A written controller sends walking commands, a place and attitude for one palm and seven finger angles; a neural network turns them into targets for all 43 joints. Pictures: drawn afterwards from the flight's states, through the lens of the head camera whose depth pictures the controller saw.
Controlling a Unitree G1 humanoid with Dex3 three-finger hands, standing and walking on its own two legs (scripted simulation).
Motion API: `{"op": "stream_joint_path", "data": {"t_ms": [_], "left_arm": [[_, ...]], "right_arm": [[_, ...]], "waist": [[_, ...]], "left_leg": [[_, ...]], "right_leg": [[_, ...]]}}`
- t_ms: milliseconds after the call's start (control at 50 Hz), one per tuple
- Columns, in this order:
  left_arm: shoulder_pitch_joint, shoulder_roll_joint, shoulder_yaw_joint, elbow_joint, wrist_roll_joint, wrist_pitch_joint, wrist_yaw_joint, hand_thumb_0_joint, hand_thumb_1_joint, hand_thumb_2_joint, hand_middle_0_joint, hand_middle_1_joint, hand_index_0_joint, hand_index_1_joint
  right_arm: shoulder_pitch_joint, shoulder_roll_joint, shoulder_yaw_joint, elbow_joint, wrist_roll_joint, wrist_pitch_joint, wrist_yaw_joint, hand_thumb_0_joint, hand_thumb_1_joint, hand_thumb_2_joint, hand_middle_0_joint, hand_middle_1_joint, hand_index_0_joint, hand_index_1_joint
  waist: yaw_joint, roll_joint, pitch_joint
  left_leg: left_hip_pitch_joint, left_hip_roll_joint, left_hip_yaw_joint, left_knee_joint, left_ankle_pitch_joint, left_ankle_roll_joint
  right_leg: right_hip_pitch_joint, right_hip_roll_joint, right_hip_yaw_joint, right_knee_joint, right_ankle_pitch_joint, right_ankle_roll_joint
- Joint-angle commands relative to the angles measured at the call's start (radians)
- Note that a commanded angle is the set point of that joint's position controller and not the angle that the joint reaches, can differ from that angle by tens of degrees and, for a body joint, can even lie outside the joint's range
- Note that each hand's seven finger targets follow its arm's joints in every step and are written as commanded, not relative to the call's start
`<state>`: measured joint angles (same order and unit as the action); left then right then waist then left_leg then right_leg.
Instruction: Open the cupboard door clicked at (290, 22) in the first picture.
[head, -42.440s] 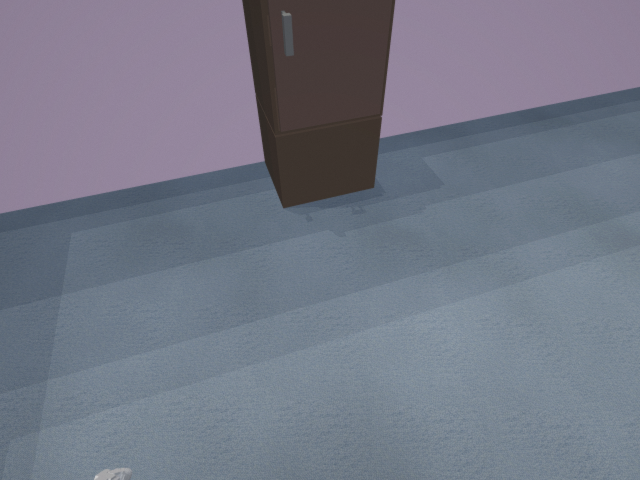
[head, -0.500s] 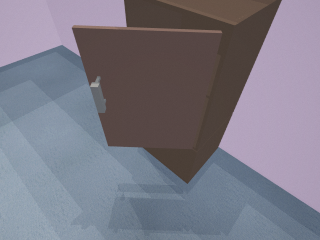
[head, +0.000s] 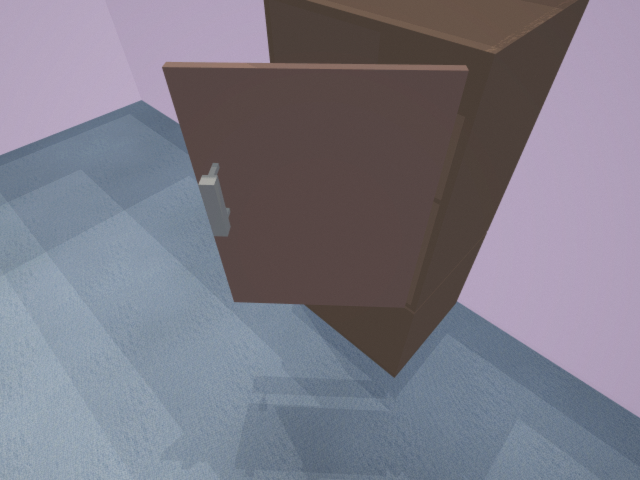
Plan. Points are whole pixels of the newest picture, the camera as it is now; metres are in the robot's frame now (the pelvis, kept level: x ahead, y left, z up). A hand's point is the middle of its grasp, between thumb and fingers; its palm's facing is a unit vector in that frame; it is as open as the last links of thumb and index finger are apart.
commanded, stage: look again from close up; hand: left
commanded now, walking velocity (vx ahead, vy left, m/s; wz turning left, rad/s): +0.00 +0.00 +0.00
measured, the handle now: (218, 199) +0.56 +0.22 +0.02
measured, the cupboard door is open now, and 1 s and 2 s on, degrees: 41 41 41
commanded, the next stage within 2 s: raise the hand with hooked fingers in 0.10 s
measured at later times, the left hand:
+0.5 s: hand (193, 421) +0.19 +0.17 -0.01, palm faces +0.06 -1.00 -0.05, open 8.0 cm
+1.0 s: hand (164, 417) +0.20 +0.21 -0.01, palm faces +0.04 -1.00 -0.06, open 10.9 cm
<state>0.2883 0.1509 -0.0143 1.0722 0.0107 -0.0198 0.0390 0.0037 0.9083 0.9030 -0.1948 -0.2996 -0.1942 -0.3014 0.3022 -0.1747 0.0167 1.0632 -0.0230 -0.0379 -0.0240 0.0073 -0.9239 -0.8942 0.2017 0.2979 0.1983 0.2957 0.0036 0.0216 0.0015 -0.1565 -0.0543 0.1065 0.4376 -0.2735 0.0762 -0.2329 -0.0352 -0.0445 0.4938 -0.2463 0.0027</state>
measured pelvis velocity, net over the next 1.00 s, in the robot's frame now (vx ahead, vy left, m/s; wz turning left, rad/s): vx -0.02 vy -0.05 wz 0.06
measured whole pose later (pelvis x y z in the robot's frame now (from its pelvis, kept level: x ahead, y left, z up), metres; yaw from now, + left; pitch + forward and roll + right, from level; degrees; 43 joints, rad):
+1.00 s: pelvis -0.02 -0.05 -0.06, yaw +3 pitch +13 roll -1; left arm 0.25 0.34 0.36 0.22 -0.40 -0.35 -0.49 0.01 0.16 0.59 -0.25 -0.77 -0.25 -0.77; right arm 0.29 -0.23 0.03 0.59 0.03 -0.24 -0.05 0.01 -0.90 -0.89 0.21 0.30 0.20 0.30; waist -0.01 0.03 -0.11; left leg -0.76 0.02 0.01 1.02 -0.48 0.01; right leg -0.77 0.01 -0.14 0.98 -0.44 -0.07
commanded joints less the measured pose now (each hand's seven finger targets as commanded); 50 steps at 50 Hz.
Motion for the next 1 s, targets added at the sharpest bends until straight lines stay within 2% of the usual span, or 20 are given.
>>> {"op": "stream_joint_path", "data": {"t_ms": [0, 160, 180, 200, 220, 240, 260, 280, 300, 360, 400, 440, 500, 540, 640, 700, 800, 840, 920, 980], "left_arm": [[0.044, 0.100, 0.019, -0.028, 0.001, -0.014, 0.002, 0.000, 0.900, 0.900, -0.200, -0.300, -0.200, -0.300], [0.016, 0.118, 0.023, -0.025, 0.001, -0.007, 0.003, 0.000, 0.900, 0.900, -0.200, -0.300, -0.200, -0.300], [0.104, 0.115, 0.017, 0.022, 0.009, -0.013, 0.040, 0.000, 0.900, 0.900, -0.200, -0.300, -0.200, -0.300], [-0.692, 0.403, 0.242, -1.538, -0.170, -0.218, 0.032, 0.000, 0.877, 0.890, -0.202, -0.315, -0.202, -0.315], [-0.187, 0.314, 0.179, -1.284, -0.085, -0.170, 0.049, 0.000, 0.853, 0.880, -0.203, -0.330, -0.203, -0.330], [0.100, 0.101, 0.082, -1.108, -0.134, -0.048, 0.069, 0.000, 0.830, 0.870, -0.205, -0.345, -0.205, -0.345], [0.062, 0.015, 0.040, -1.066, -0.159, -0.045, 0.051, 0.000, 0.807, 0.860, -0.207, -0.360, -0.207, -0.360], [0.010, 0.064, 0.105, -1.075, -0.175, -0.099, 0.027, 0.000, 0.783, 0.850, -0.208, -0.375, -0.208, -0.375], [0.083, 0.101, 0.168, -1.032, -0.186, -0.163, -0.012, 0.000, 0.760, 0.840, -0.210, -0.390, -0.210, -0.390], [0.363, 0.026, 0.196, -0.828, -0.232, -0.379, -0.173, 0.000, 0.690, 0.810, -0.215, -0.435, -0.215, -0.435], [0.331, 0.055, 0.221, -0.851, -0.268, -0.552, -0.307, 0.000, 0.643, 0.790, -0.218, -0.465, -0.218, -0.465], [0.299, 0.172, 0.313, -0.831, -0.286, -0.647, -0.423, 0.000, 0.597, 0.770, -0.222, -0.495, -0.222, -0.495], [0.152, 0.225, 0.358, -0.975, -0.364, -0.593, -0.492, 0.000, 0.527, 0.740, -0.227, -0.540, -0.227, -0.540], [0.004, 0.259, 0.375, -1.115, -0.403, -0.570, -0.488, 0.000, 0.480, 0.720, -0.230, -0.570, -0.230, -0.570], [-0.170, 0.285, 0.319, -1.307, -0.369, -0.575, -0.458, 0.000, 0.363, 0.670, -0.238, -0.645, -0.238, -0.645], [-0.131, 0.310, 0.341, -1.208, -0.359, -0.524, -0.486, 0.000, 0.293, 0.640, -0.243, -0.690, -0.243, -0.690], [-0.045, 0.373, 0.448, -1.072, -0.407, -0.391, -0.538, 0.000, 0.177, 0.590, -0.252, -0.765, -0.252, -0.765], [-0.036, 0.383, 0.489, -1.026, -0.436, -0.367, -0.538, 0.000, 0.130, 0.570, -0.255, -0.795, -0.255, -0.795], [-0.058, 0.356, 0.474, -1.012, -0.439, -0.395, -0.520, 0.000, 0.037, 0.530, -0.262, -0.855, -0.262, -0.855], [-0.090, 0.373, 0.471, -1.007, -0.433, -0.431, -0.529, 0.000, -0.033, 0.500, -0.267, -0.900, -0.267, -0.900]], "right_arm": [[0.040, -0.105, -0.018, -0.025, 0.006, -0.015, -0.006, 0.000, -0.900, -0.900, 0.200, 0.300, 0.200, 0.300], [0.015, -0.108, -0.017, 0.000, 0.008, -0.012, -0.010, 0.000, -0.900, -0.900, 0.200, 0.300, 0.200, 0.300], [-0.041, -0.132, -0.023, -0.053, 0.024, -0.008, -0.004, 0.000, -0.900, -0.900, 0.200, 0.300, 0.200, 0.300], [-0.028, -0.275, -0.067, -0.402, 0.067, -0.150, -0.028, 0.000, -0.900, -0.900, 0.200, 0.300, 0.200, 0.300], [-0.101, -0.202, -0.034, -0.360, 0.042, -0.247, -0.055, 0.000, -0.900, -0.900, 0.200, 0.300, 0.200, 0.300], [-0.115, -0.151, -0.040, -0.343, 0.048, -0.269, -0.040, 0.000, -0.900, -0.900, 0.200, 0.300, 0.200, 0.300], [-0.077, -0.154, -0.049, -0.320, 0.050, -0.272, -0.030, 0.000, -0.900, -0.900, 0.200, 0.300, 0.200, 0.300], [-0.102, -0.193, -0.074, -0.377, 0.038, -0.283, -0.019, 0.000, -0.900, -0.900, 0.200, 0.300, 0.200, 0.300], [-0.098, -0.213, -0.088, -0.404, 0.024, -0.283, -0.009, 0.000, -0.900, -0.900, 0.200, 0.300, 0.200, 0.300], [-0.144, -0.202, -0.105, -0.496, 0.026, -0.265, 0.021, 0.000, -0.900, -0.900, 0.200, 0.300, 0.200, 0.300], [-0.188, -0.211, -0.117, -0.556, 0.029, -0.270, 0.035, 0.000, -0.900, -0.900, 0.200, 0.300, 0.200, 0.300], [-0.191, -0.222, -0.123, -0.612, 0.039, -0.276, 0.046, 0.000, -0.900, -0.900, 0.200, 0.300, 0.200, 0.300], [-0.203, -0.226, -0.111, -0.709, 0.063, -0.270, 0.022, 0.000, -0.900, -0.900, 0.200, 0.300, 0.200, 0.300], [-0.164, -0.221, -0.104, -0.725, 0.064, -0.268, 0.005, 0.000, -0.900, -0.900, 0.200, 0.300, 0.200, 0.300], [-0.092, -0.213, -0.079, -0.675, 0.055, -0.265, -0.029, 0.000, -0.900, -0.900, 0.200, 0.300, 0.200, 0.300], [-0.097, -0.211, -0.074, -0.636, 0.064, -0.269, -0.040, 0.000, -0.900, -0.900, 0.200, 0.300, 0.200, 0.300], [-0.120, -0.206, -0.060, -0.651, 0.073, -0.253, -0.045, 0.000, -0.900, -0.900, 0.200, 0.300, 0.200, 0.300], [-0.128, -0.204, -0.056, -0.656, 0.070, -0.250, -0.044, 0.000, -0.900, -0.900, 0.200, 0.300, 0.200, 0.300], [-0.107, -0.207, -0.055, -0.649, 0.066, -0.265, -0.036, 0.000, -0.900, -0.900, 0.200, 0.300, 0.200, 0.300], [-0.086, -0.219, -0.059, -0.640, 0.066, -0.280, -0.034, 0.000, -0.900, -0.900, 0.200, 0.300, 0.200, 0.300]], "waist": [[-0.003, -0.026, 0.053], [-0.001, -0.016, 0.051], [0.024, -0.119, 0.035], [-0.081, 0.088, -0.467], [0.002, 0.260, -0.432], [-0.011, 0.251, -0.257], [-0.043, 0.116, -0.081], [-0.045, 0.045, 0.018], [-0.023, -0.037, -0.030], [0.031, -0.258, -0.072], [0.040, -0.213, -0.109], [0.052, -0.054, -0.158], [0.050, -0.049, -0.291], [0.019, -0.014, -0.331], [-0.061, 0.052, -0.329], [-0.056, 0.062, -0.309], [0.001, 0.012, -0.357], [0.018, -0.056, -0.347], [0.004, -0.090, -0.312], [0.003, -0.059, -0.317]], "left_leg": [[-0.039, 0.166, -0.155, -0.117, 0.211, -0.025], [-0.017, 0.169, -0.142, -0.111, 0.279, -0.029], [-0.033, 0.217, -0.120, 0.062, 0.517, -0.053], [0.190, 0.095, -0.191, -0.011, 0.621, -0.110], [0.294, 0.152, -0.191, -0.032, 0.754, -0.120], [0.169, 0.142, -0.179, -0.062, 0.692, -0.164], [0.069, 0.130, -0.168, -0.043, 0.579, -0.154], [-0.034, 0.118, -0.183, 0.018, 0.457, -0.132], [-0.104, 0.101, -0.177, 0.088, 0.361, -0.126], [-0.351, 0.058, -0.129, 0.260, 0.180, -0.116], [-0.496, 0.036, -0.100, 0.370, 0.054, -0.108], [-0.561, 0.018, -0.084, 0.452, 0.007, -0.101], [-0.641, 0.005, -0.070, 0.513, -0.067, -0.071], [-0.650, 0.019, -0.093, 0.557, -0.073, -0.061], [-0.616, 0.059, -0.125, 0.613, -0.005, -0.039], [-0.638, 0.061, -0.127, 0.601, -0.015, -0.038], [-0.647, 0.052, -0.129, 0.551, 0.018, -0.045], [-0.654, 0.052, -0.142, 0.535, 0.031, -0.049], [-0.655, 0.048, -0.135, 0.494, -0.004, -0.050], [-0.618, 0.048, -0.130, 0.478, -0.003, -0.046]], "right_leg": [[0.037, -0.065, 0.096, -0.055, 0.150, -0.046], [0.065, -0.070, 0.093, -0.057, 0.198, -0.044], [0.035, -0.102, 0.098, -0.031, 0.453, -0.021], [0.085, 0.009, 0.026, 0.039, 0.404, -0.038], [-0.016, 0.022, 0.028, 0.110, 0.107, -0.051], [-0.105, 0.015, -0.021, 0.150, -0.053, -0.035], [-0.167, 0.015, -0.027, 0.126, -0.053, -0.022], [-0.210, 0.014, -0.043, 0.090, -0.042, -0.024], [-0.216, 0.024, -0.058, 0.070, 0.004, -0.030], [-0.297, 0.038, -0.078, 0.220, 0.040, -0.035], [-0.380, 0.031, -0.044, 0.327, -0.014, -0.042], [-0.401, 0.014, 0.022, 0.384, -0.041, -0.055], [-0.393, 0.013, 0.090, 0.393, -0.169, -0.036], [-0.401, 0.015, 0.139, 0.379, -0.209, -0.026], [-0.404, 0.028, 0.157, 0.376, -0.077, -0.018], [-0.387, 0.025, 0.150, 0.348, -0.088, -0.012], [-0.243, -0.006, 0.174, 0.295, -0.041, 0.017], [-0.207, -0.009, 0.180, 0.285, -0.009, 0.026], [-0.236, -0.012, 0.160, 0.257, -0.080, 0.026], [-0.256, -0.005, 0.149, 0.258, -0.113, 0.011]]}}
